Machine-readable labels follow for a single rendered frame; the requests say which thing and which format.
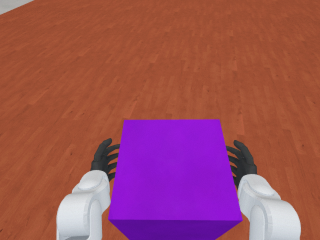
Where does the left robot forearm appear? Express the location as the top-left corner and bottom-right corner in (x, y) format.
(56, 170), (111, 240)

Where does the left robot hand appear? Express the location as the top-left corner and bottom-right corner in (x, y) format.
(90, 138), (120, 182)

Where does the right robot hand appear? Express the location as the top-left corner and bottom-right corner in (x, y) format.
(226, 140), (258, 190)

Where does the right robot forearm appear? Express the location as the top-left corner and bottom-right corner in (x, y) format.
(237, 174), (301, 240)

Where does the carton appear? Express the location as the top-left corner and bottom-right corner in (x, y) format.
(108, 119), (243, 240)

